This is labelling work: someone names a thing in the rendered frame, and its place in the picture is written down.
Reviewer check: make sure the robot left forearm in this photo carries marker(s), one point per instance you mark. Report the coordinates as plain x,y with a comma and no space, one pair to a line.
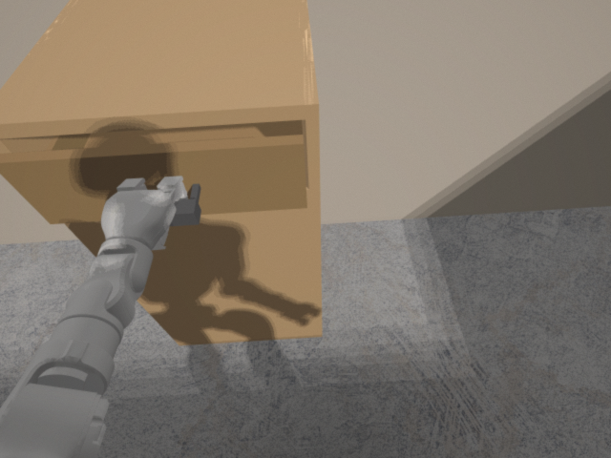
80,352

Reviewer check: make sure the drawer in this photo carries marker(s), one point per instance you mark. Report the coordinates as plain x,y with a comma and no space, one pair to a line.
246,167

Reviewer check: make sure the left robot upper arm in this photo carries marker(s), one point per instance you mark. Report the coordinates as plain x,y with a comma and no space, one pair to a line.
54,422

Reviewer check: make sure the robot left hand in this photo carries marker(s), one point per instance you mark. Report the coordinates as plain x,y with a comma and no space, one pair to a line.
140,214

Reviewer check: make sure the cabinet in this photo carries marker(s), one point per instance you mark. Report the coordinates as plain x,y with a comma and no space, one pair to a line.
128,65

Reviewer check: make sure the handle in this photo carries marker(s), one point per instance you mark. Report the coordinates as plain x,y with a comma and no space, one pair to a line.
188,210

